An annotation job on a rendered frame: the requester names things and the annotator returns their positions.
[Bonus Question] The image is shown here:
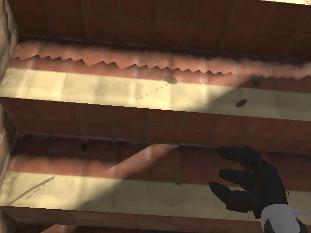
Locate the right robot forearm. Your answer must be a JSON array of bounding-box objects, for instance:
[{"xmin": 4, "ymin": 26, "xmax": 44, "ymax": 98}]
[{"xmin": 260, "ymin": 204, "xmax": 308, "ymax": 233}]

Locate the robot right hand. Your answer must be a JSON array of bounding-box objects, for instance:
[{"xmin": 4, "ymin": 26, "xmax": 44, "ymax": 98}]
[{"xmin": 209, "ymin": 146, "xmax": 289, "ymax": 219}]

